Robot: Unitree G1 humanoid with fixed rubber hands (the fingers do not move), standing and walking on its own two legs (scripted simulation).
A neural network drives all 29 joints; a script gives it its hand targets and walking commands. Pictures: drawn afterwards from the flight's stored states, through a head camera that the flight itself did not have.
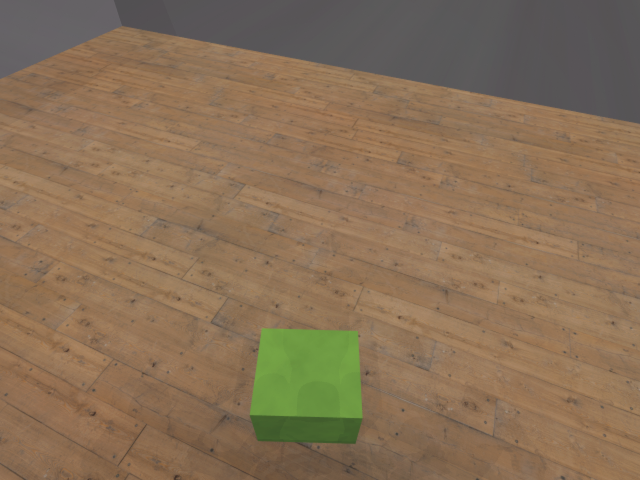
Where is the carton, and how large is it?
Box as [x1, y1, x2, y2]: [250, 328, 362, 443]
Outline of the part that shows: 262,328 250,409 250,417 257,439 272,441 355,443 362,418 357,331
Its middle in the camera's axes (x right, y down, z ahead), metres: -0.03 +0.44 +1.15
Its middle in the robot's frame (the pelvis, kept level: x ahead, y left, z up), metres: +0.52 +0.02 -0.66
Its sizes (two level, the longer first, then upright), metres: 0.289 0.251 0.216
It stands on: the floor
